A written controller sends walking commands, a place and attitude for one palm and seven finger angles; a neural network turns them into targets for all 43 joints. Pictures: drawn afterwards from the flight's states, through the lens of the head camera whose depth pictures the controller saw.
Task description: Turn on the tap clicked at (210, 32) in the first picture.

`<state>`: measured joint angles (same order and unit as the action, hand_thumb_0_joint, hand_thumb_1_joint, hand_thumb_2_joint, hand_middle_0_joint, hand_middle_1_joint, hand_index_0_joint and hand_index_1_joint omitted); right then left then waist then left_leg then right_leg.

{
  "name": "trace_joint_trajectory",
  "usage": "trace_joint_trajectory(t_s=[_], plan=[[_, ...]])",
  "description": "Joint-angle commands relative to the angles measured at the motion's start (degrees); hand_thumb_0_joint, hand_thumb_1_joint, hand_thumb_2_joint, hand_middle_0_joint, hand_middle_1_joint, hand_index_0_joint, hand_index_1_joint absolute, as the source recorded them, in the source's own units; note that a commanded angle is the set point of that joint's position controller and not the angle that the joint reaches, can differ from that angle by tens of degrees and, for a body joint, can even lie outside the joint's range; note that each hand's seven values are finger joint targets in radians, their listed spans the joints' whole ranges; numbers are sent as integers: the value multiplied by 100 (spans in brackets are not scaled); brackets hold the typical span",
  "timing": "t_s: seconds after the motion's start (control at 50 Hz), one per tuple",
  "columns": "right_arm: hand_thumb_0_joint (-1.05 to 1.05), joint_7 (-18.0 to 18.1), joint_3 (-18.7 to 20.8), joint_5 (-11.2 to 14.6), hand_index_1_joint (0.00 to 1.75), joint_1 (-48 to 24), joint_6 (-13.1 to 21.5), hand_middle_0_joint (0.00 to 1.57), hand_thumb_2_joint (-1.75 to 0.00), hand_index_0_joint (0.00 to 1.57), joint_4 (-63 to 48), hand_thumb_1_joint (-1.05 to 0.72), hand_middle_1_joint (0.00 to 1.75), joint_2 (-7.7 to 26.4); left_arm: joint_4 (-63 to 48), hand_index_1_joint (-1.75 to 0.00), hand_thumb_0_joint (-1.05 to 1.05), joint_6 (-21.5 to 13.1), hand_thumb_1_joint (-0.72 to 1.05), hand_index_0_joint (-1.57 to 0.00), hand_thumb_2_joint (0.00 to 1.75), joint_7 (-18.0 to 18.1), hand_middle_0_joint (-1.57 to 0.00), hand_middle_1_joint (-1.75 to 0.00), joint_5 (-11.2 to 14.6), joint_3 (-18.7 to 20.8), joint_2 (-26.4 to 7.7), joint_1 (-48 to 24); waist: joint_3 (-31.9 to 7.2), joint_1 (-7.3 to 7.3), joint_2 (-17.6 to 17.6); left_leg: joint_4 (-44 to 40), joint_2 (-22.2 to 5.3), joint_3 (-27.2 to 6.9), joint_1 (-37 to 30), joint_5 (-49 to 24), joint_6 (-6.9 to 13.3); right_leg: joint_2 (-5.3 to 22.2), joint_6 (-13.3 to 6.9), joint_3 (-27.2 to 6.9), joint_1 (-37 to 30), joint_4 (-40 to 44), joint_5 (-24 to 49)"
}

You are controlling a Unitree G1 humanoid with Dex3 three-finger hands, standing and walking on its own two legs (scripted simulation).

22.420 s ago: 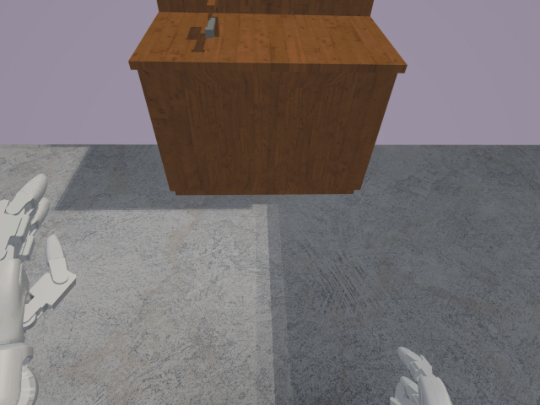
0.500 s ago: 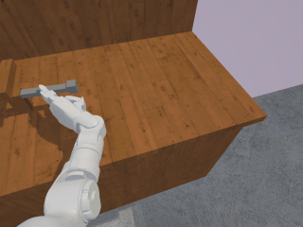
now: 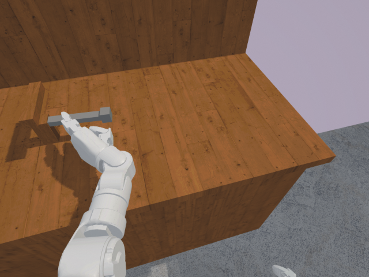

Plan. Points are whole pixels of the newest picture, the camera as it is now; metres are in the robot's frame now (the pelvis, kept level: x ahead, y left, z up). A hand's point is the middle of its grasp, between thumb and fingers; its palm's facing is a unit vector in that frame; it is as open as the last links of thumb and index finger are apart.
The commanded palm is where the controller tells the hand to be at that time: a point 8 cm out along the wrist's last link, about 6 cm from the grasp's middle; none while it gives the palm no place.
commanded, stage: lift the hand up off the lever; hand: left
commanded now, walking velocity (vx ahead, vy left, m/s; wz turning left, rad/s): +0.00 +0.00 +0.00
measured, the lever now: (106, 114) +0.49 +0.21 +0.07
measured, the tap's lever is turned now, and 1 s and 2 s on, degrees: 84 84 84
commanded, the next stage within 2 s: draw the hand back beside the body in 1.76 s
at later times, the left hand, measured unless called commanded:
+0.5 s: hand (110, 128) +0.41 +0.18 +0.11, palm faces +0.79 -0.61 -0.10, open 7.8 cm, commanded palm +0.36 +0.20 +0.11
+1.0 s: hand (105, 121) +0.42 +0.18 +0.12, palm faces +0.79 -0.61 -0.09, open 7.8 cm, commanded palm +0.36 +0.20 +0.13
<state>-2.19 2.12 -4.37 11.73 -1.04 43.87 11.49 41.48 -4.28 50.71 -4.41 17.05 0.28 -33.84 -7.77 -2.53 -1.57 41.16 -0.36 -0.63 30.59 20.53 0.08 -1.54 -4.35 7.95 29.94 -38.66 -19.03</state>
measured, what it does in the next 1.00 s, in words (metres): stands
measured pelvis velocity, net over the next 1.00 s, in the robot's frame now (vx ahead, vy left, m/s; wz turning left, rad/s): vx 0.01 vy -0.01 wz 0.00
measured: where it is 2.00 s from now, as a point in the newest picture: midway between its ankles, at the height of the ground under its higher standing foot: outside the picture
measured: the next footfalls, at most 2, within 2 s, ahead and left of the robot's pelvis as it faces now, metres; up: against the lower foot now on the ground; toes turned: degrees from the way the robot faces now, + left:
none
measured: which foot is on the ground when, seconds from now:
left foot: down 0.00-1.00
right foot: down 0.00-1.00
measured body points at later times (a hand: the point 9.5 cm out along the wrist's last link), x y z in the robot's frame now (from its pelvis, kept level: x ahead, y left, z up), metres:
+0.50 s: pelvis +0.00 +0.00 +0.01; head +0.01 -0.01 +0.46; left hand +0.36 +0.20 +0.12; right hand +0.13 -0.24 -0.12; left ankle +0.00 +0.12 -0.72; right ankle +0.00 -0.07 -0.72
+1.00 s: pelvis +0.01 -0.01 +0.01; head +0.02 -0.02 +0.46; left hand +0.37 +0.21 +0.13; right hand +0.14 -0.25 -0.11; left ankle +0.00 +0.12 -0.72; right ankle +0.00 -0.07 -0.72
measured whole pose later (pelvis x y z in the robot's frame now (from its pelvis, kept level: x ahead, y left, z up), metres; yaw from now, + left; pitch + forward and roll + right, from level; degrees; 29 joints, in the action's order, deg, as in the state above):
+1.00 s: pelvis +0.01 -0.01 +0.01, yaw +0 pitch +6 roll +0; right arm -0.1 1.9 -3.0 9.3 -2.4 44.6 11.7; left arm 32.4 5.3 49.8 -2.9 15.4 0.5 -32.3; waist -5.8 -1.0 -1.9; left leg 33.9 -0.7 -0.6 22.3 18.1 -0.5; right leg -2.3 -4.7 7.6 21.9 -31.7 -16.7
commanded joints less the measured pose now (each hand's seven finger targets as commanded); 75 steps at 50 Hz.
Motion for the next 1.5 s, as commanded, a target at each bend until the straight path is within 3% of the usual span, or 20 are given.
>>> trace_joint_trajectory(t_s=[0.0,0.06,0.14,0.24,0.26,0.34,0.48,0.56,0.62,0.66,0.8,0.86,0.94,0.96,1.0,1.14,1.26,1.36,1.4,1.48], plan=[[0,35,220,-43,30,-207,221,20,-90,20,-587,-90,30,676,-1539,-15,0,-330,90,-15,90,61,-15,-15,-362,-506,-506,-2697,-1731,-110,79,-322,27,-49,-821,-1827,21,188,261,-440,-1011,467,1672],[0,39,241,-52,30,-249,213,20,-90,20,-585,-90,30,698,-1612,-15,0,-239,90,-15,90,73,-15,-15,-357,-407,-555,-2441,-1797,13,19,-348,18,-88,-919,-2055,-50,164,221,-398,-1074,428,1760],[0,47,209,-9,30,-353,153,20,-90,20,-658,-90,30,669,-1543,-15,0,36,90,-15,90,42,-15,-15,-205,-611,-256,-2267,-1663,-17,324,-411,26,-26,-856,-2019,-43,203,259,-405,-1233,520,1888],[0,79,178,8,30,-476,106,20,-90,20,-687,-90,30,642,-1672,-15,0,254,90,-15,90,124,-15,-15,-201,-482,-364,-2377,-1559,56,450,-538,41,3,-806,-1846,-17,231,283,-450,-1395,676,1804],[0,101,201,-7,30,-493,104,20,-90,20,-659,-90,30,663,-1725,-15,0,259,90,-15,90,167,-15,-15,-257,-236,-618,-2293,-1605,147,432,-563,38,-33,-790,-1833,-26,207,262,-444,-1435,679,1736],[0,51,189,-43,30,-490,136,20,-90,20,-640,-90,30,582,-2092,-15,0,226,90,-15,90,207,-15,-15,-410,-594,-359,-2525,-1821,82,133,-453,9,-4,-1035,-2105,-56,211,248,-430,-1377,571,1943],[0,185,136,75,30,-658,84,20,-90,20,-680,-90,30,646,-1727,-15,0,537,90,-15,90,71,-15,-15,-147,-431,-521,-2285,-1333,36,619,-708,75,30,-748,-1391,61,313,365,-579,-1574,987,1485],[0,212,146,68,30,-666,111,20,-90,20,-634,-90,30,644,-1997,-15,0,498,90,-15,90,77,-15,-15,-191,-292,-746,-2372,-1482,145,277,-742,90,26,-868,-1450,62,304,337,-616,-1689,1016,1584],[0,186,148,70,30,-669,139,20,-90,20,-645,-90,30,608,-2088,-15,0,455,90,-15,90,47,-15,-15,-234,-568,-537,-2440,-1482,64,155,-712,75,42,-954,-1489,63,320,347,-614,-1640,996,1652],[0,222,166,89,30,-685,134,20,-90,20,-600,-90,30,652,-1961,-15,0,467,90,-15,90,25,-15,-15,-205,-318,-798,-2344,-1358,100,289,-765,74,-1,-867,-1283,82,316,350,-642,-1650,1105,1364],[0,282,130,140,30,-787,150,20,-90,20,-629,-90,30,645,-1849,-15,0,518,90,-15,90,-56,-15,-15,-35,-409,-708,-2431,-1223,87,544,-904,82,17,-900,-1049,109,379,415,-692,-1739,1314,1128],[0,288,164,120,30,-784,135,20,-90,20,-604,-90,30,666,-1983,-15,0,552,90,-15,90,-19,-15,-15,-92,-109,-997,-2355,-1419,201,335,-928,62,22,-1018,-1280,99,361,382,-669,-1896,1277,1408],[0,230,162,107,30,-709,120,20,-90,20,-688,-90,30,635,-2321,-15,0,627,90,-15,90,-57,-15,-15,-116,-460,-636,-2185,-1673,195,283,-882,52,71,-1258,-1993,62,363,355,-582,-2127,1046,2439],[0,244,182,105,30,-717,102,20,-90,20,-678,-90,30,676,-2373,-15,0,653,90,-15,90,-56,-15,-15,-125,-232,-866,-2081,-1759,265,256,-895,41,49,-1321,-2166,52,336,325,-559,-2197,1009,2534],[0,208,183,121,30,-724,109,20,-90,20,-765,-90,30,640,-2637,-15,0,729,90,-15,90,-116,-15,-15,-60,-578,-485,-1870,-1738,248,275,-878,24,92,-1481,-2496,28,337,324,-506,-2228,955,2886],[0,218,169,183,30,-912,103,20,-90,20,-831,-90,30,638,-3172,-15,0,1083,90,-15,90,-252,-15,-15,100,-816,-225,-1452,-1466,320,538,-1010,-15,88,-1670,-2759,-21,357,320,-462,-2380,1065,3110],[0,205,142,174,30,-1204,155,20,-90,20,-722,-90,30,591,-3436,-15,0,1305,90,-15,90,-207,-15,-15,30,-1004,-158,-1664,-1023,360,249,-1113,-60,-12,-1822,-2580,-145,262,219,-385,-1970,1197,2136],[0,260,93,180,30,-1384,163,20,-90,20,-649,-90,30,541,-3294,-15,0,1384,90,-15,90,-111,-15,-15,20,-786,-413,-2027,-1104,389,354,-1208,-10,-32,-1726,-1990,-123,278,253,-460,-2008,1364,1479],[0,250,58,174,30,-1433,178,20,-90,20,-649,-90,30,498,-3214,-15,0,1411,90,-15,90,-93,-15,-15,-12,-1034,-132,-2171,-1132,346,320,-1214,-9,-16,-1764,-1901,-121,286,255,-459,-1948,1375,1372],[0,252,39,200,30,-1471,126,20,-90,20,-679,-90,30,504,-2947,-15,0,1512,90,-15,90,-128,-15,-15,73,-836,-264,-1855,-1131,415,316,-1272,16,13,-1679,-1746,-70,314,284,-514,-2077,1478,1335]])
